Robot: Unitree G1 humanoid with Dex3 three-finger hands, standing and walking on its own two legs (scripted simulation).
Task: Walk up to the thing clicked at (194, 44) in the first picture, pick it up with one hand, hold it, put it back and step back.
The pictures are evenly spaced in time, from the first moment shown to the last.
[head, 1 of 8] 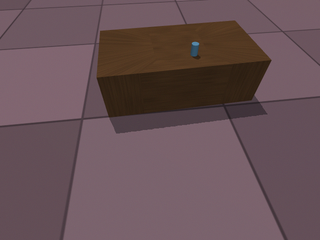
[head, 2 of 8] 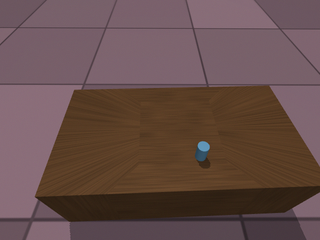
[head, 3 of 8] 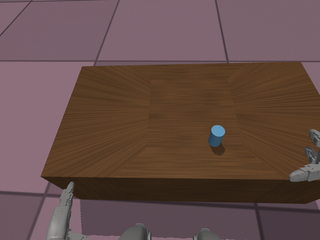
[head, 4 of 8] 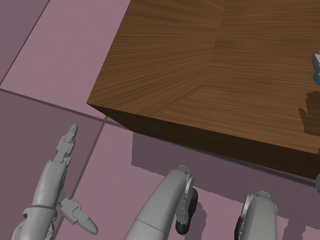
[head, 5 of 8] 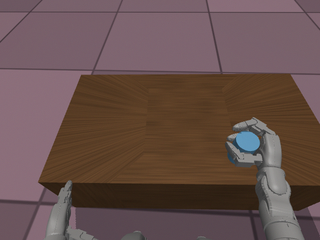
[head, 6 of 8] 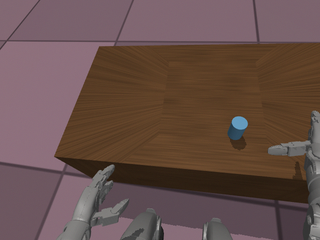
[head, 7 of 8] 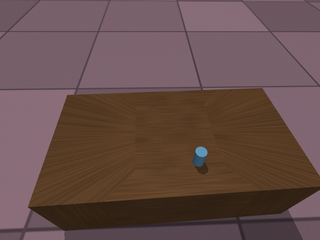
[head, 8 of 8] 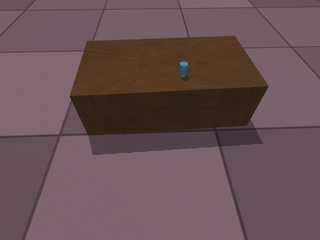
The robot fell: no
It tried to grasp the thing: yes
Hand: right
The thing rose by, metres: 0.30
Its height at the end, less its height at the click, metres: +0.00
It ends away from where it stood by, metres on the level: 0.01
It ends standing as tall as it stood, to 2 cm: yes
